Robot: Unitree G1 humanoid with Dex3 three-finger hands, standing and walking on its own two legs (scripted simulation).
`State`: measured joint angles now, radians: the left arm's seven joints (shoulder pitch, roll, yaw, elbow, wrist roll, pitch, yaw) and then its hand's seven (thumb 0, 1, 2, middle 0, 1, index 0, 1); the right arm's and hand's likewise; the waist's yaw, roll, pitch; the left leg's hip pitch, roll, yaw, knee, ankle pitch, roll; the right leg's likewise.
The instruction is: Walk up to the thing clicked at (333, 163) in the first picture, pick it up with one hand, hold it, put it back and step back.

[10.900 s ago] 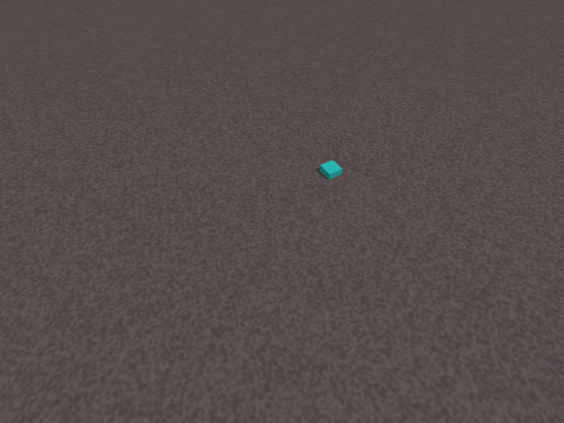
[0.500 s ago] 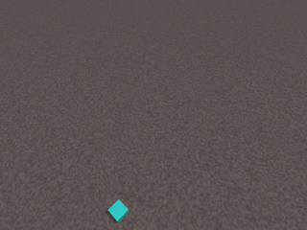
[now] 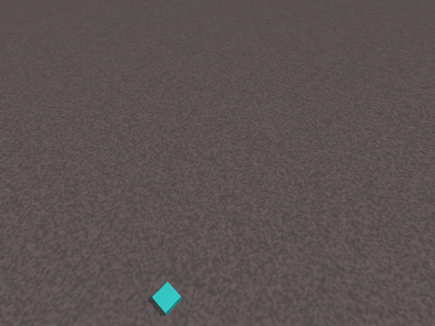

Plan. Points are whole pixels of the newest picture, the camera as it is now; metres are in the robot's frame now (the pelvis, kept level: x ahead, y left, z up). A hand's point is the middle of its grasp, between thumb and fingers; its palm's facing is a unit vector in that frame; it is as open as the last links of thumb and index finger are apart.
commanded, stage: stand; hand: left
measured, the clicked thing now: (167, 298) +0.40 +0.25 -0.76
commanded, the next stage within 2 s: none
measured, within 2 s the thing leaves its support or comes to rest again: neither
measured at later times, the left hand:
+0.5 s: hand out of the picture +0.06 +0.24 -0.16, palm faces -0.03 -0.94 -0.33, open 7.4 cm
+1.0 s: hand out of the picture +0.05 +0.23 -0.16, palm faces -0.04 -0.94 -0.34, open 7.4 cm
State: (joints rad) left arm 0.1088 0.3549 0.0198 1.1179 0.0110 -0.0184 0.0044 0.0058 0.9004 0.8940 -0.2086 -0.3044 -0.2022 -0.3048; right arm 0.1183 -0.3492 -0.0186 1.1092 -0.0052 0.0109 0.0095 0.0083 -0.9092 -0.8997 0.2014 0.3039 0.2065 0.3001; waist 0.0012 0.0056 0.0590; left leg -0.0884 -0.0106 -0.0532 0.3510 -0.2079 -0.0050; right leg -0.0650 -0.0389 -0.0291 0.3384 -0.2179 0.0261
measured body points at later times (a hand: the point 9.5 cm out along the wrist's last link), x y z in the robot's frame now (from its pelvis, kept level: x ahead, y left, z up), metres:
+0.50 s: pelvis -0.02 -0.01 +0.00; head -0.01 -0.01 +0.45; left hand +0.06 +0.29 -0.13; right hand +0.06 -0.31 -0.13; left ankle -0.01 +0.12 -0.75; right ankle -0.02 -0.13 -0.75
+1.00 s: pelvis -0.02 -0.02 +0.00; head -0.01 -0.02 +0.45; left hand +0.06 +0.28 -0.13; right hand +0.04 -0.32 -0.13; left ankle -0.01 +0.12 -0.75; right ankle -0.02 -0.13 -0.75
